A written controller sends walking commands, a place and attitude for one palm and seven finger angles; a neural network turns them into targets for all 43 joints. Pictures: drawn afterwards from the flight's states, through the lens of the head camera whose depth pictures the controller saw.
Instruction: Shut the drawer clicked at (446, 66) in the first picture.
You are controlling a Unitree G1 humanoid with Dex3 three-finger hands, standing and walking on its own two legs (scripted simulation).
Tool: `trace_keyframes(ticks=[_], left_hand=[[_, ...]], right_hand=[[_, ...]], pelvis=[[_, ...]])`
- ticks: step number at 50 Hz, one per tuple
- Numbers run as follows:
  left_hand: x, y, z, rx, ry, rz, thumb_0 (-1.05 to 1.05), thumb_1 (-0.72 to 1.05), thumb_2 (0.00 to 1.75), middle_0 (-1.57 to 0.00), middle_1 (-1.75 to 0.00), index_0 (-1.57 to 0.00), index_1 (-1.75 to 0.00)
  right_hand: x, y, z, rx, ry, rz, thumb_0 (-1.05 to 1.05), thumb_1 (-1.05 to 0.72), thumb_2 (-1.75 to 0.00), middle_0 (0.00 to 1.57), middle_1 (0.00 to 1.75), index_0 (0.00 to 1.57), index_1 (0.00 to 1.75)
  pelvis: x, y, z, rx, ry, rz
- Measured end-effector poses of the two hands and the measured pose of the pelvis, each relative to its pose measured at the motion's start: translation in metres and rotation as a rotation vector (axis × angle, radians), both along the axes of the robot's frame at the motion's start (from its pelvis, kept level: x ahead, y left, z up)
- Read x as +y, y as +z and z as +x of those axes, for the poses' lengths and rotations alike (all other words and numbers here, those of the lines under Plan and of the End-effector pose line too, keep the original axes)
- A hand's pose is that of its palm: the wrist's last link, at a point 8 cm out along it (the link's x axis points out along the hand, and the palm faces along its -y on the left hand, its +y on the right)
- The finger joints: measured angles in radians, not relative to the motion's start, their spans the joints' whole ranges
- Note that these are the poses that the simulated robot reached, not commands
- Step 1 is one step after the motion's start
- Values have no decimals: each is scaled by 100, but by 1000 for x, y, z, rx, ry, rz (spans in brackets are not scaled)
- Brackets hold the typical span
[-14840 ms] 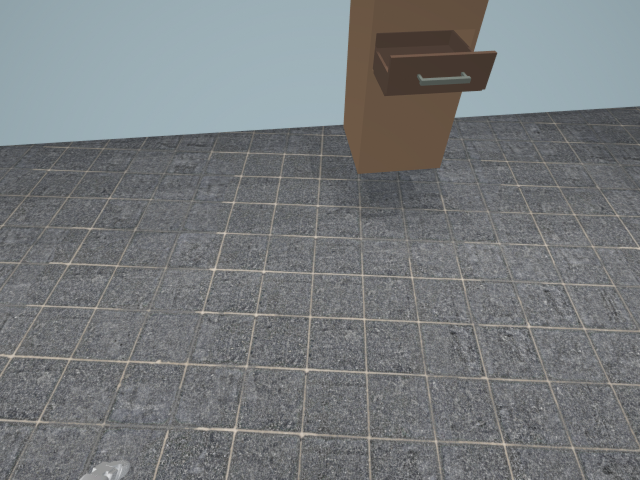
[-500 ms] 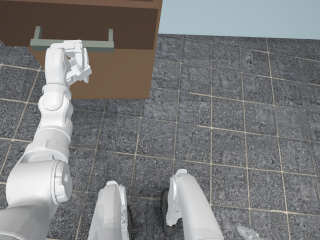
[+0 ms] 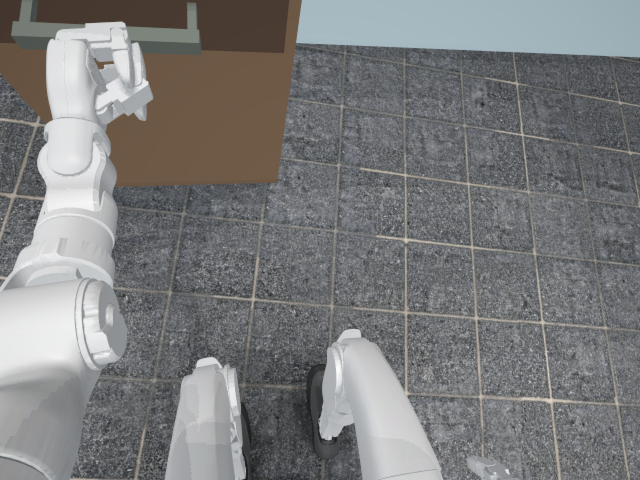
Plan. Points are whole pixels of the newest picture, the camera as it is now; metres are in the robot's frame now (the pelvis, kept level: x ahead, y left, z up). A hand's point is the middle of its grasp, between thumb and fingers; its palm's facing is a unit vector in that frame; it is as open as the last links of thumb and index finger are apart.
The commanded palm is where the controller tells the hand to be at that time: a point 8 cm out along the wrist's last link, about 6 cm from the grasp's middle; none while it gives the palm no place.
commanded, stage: push the drawer shut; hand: left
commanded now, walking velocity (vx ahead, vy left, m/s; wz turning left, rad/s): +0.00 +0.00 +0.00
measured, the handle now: (113, 24) +0.63 +0.17 +0.03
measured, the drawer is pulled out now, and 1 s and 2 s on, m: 0.05 0.00 0.00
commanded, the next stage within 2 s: pull the fist back off the drawer in 0.64 s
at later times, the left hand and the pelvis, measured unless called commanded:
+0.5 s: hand (138, 40) +0.61 +0.15 +0.02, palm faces +0.01 -1.00 -0.04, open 3.0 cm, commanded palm +0.62 +0.15 +0.03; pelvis -0.01 +0.00 -0.02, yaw -2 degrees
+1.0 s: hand (123, 35) +0.62 +0.16 +0.02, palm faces +0.00 -1.00 -0.05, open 3.2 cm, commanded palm +0.61 +0.14 +0.03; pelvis -0.03 +0.01 -0.03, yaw -3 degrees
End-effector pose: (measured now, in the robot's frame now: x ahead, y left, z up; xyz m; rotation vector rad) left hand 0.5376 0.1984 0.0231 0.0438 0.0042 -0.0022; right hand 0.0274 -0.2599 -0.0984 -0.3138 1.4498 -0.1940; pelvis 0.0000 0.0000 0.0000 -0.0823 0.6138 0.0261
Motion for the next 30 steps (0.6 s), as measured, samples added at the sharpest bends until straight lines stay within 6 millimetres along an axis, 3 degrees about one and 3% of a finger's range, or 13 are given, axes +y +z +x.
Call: trace_keyframes(ticks=[11,25,30], left_hand=[[0,2,20,4,4,-1,-3,70,91,-140,-160,-140,-160],[1,4,52,5,13,-2,-1,68,90,-140,-160,-140,-160],[8,2,55,3,7,0,-4,60,92,-140,-160,-140,-160]], right_hand=[[1,0,-20,41,-20,-9,0,-90,-90,20,30,20,30],[9,3,-62,126,-70,-22,0,-90,-90,20,30,20,30],[15,3,-75,162,-78,-22,0,-90,-90,20,30,20,30]], pelvis=[[-2,-6,-3,16,-3,-10],[0,-17,-10,49,-8,-26],[1,-21,-14,56,-7,-30]])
